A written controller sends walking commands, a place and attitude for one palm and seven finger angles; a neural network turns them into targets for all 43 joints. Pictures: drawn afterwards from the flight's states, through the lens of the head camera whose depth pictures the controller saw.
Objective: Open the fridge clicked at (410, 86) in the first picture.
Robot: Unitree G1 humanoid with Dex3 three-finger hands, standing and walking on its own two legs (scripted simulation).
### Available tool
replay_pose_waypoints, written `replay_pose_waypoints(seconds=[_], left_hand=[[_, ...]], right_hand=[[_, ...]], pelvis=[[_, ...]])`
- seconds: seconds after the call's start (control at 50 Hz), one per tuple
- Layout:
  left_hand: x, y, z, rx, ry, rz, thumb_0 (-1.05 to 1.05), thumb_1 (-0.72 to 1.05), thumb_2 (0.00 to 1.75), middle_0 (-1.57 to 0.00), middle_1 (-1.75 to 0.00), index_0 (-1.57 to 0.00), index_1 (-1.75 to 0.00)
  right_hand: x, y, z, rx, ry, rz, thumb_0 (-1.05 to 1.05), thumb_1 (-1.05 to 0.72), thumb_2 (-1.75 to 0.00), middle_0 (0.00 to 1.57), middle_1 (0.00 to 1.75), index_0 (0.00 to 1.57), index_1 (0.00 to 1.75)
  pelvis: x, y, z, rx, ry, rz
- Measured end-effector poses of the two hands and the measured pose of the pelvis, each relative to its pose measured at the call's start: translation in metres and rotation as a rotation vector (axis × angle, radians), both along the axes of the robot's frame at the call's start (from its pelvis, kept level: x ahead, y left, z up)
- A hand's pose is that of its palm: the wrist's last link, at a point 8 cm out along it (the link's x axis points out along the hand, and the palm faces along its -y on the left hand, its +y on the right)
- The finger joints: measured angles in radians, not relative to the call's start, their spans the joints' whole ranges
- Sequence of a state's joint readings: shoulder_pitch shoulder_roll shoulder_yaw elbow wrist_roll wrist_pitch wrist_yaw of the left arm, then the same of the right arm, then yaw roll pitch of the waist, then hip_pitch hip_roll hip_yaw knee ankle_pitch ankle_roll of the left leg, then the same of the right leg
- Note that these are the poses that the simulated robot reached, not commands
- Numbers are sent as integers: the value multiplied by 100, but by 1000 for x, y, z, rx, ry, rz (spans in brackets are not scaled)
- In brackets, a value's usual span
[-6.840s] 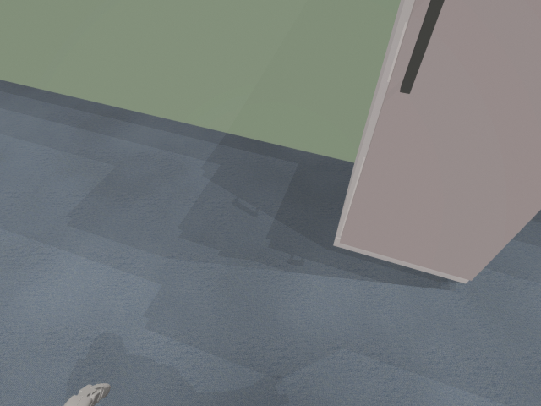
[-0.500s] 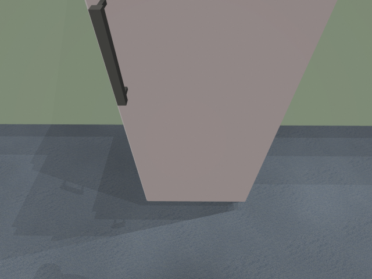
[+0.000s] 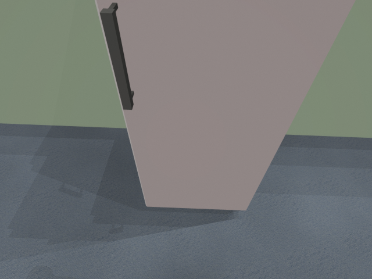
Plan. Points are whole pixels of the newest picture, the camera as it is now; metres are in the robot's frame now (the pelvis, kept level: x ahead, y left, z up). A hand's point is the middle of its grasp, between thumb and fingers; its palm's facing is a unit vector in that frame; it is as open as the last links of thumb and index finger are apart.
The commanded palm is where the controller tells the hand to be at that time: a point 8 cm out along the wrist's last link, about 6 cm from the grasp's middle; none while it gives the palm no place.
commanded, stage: shuffle to correct the standing spot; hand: left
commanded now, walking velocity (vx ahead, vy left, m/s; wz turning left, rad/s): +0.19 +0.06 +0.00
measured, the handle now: (121, 62) +0.54 +0.20 +0.19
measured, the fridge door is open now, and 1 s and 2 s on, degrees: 0 0 0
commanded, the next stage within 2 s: come to a stop and stand still in 0.14 s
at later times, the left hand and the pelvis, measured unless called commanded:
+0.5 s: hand out of the picture +0.14 +0.17 -0.17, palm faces +0.06 -0.97 -0.25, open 7.2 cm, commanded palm none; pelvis +0.08 -0.01 +0.00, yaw +1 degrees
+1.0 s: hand out of the picture +0.08 +0.26 -0.16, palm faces +0.04 -0.96 -0.27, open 7.4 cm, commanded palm none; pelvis +0.06 +0.06 -0.01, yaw +0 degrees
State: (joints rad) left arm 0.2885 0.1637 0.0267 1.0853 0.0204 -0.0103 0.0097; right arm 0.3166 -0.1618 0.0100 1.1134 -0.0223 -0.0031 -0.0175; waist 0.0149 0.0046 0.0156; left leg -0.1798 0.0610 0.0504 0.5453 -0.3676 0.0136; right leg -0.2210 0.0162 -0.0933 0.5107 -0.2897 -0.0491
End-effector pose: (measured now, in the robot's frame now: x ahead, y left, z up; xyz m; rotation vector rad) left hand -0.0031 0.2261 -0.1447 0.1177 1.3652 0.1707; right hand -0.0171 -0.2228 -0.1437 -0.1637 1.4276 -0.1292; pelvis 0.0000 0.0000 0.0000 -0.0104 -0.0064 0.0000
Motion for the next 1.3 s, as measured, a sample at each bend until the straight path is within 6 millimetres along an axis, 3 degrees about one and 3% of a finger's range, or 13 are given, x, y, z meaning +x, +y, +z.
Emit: replay_pose_waypoints(seconds=[0.08, 0.14, 0.26, 0.34, 0.44, 0.6, 0.66, 0.74, 0.84, 0.94, 1.04, 1.16, 1.3], left_hand=[[-7, 3, -10, -33, 60, 17, 0, 91, 89, -20, -30, -20, -30], [1, 4, -10, -40, 98, -4, 0, 91, 89, -20, -30, -20, -30], [62, 9, 0, 7, 46, -44, 2, 93, 89, -20, -30, -20, -30], [110, 8, 1, 59, -59, -48, 2, 94, 89, -20, -30, -20, -30], [132, -4, 8, 73, -119, -28, 1, 93, 89, -20, -30, -20, -30], [119, -1, 5, 51, -73, -4, 0, 94, 89, -20, -30, -20, -30], [108, 5, -2, 31, -61, 9, 0, 93, 89, -20, -30, -20, -30], [93, 18, -16, 15, -46, 23, 0, 92, 89, -20, -30, -20, -30], [85, 41, -10, 26, -57, -5, 0, 91, 89, -20, -30, -20, -30], [83, 68, 7, 70, -76, -23, 0, 91, 89, -20, -30, -20, -30], [73, 85, 18, 103, -59, -25, 0, 91, 89, -20, -30, -20, -30], [60, 86, 20, 101, -14, -18, 0, 91, 89, -20, -30, -20, -30], [59, 68, 16, 57, 27, -34, 0, 91, 89, -20, -30, -20, -30]], right_hand=[[-3, 14, 4, -8, 23, -24, 0, -91, -90, 20, 30, 20, 30], [-10, 24, 4, -6, 40, -57, 0, -91, -90, 20, 30, 20, 30], [-31, 40, 4, 53, 165, -100, 0, -91, -90, 20, 30, 20, 30], [-30, 35, -8, 91, 243, -114, 0, -91, -90, 20, 30, 20, 30], [23, 14, -12, 64, 183, -98, 1, -91, -90, 20, 30, 20, 30], [143, -11, 0, -16, -109, -17, 1, -94, -90, 20, 30, 20, 30], [171, -12, 8, -45, -193, 14, 1, -94, -90, 20, 30, 20, 30], [187, -1, 12, -70, -277, 35, 1, -93, -90, 19, 30, 20, 30], [187, 27, 15, -41, -353, 37, 0, -92, -90, 19, 30, 20, 30], [169, 58, 6, 23, -330, 45, 0, -92, -90, 20, 30, 20, 30], [151, 61, 0, 25, -281, 37, -1, -94, -90, 20, 30, 21, 30], [125, 60, -5, 26, -190, 36, 0, -93, -90, 20, 30, 21, 30], [105, 58, -5, 27, -121, 8, 0, -92, -90, 20, 30, 20, 30]], pelvis=[[15, 9, -3, 11, 6, -9], [27, 13, -4, 16, 11, -22], [51, 8, -2, 19, 16, -13], [72, -5, -13, 34, 9, -9], [84, -12, -7, 42, -12, 18], [80, -7, 0, 43, -9, 11], [77, 1, -3, 33, -15, 10], [75, 16, -11, 4, -35, 13], [73, 40, -11, -2, -46, -5], [67, 56, -7, 3, -34, 2], [62, 66, -4, 10, -19, 6], [63, 69, -1, 18, -10, 8], [70, 65, 2, 22, -5, -3]])
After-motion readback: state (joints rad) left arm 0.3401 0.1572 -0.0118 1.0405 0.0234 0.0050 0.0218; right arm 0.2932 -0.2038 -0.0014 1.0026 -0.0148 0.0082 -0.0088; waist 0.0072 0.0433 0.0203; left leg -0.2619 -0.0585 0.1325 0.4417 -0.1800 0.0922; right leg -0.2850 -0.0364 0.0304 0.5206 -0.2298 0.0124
